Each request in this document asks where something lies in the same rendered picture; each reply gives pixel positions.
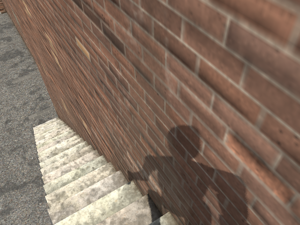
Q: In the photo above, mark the stairs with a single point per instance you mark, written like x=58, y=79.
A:
x=83, y=188

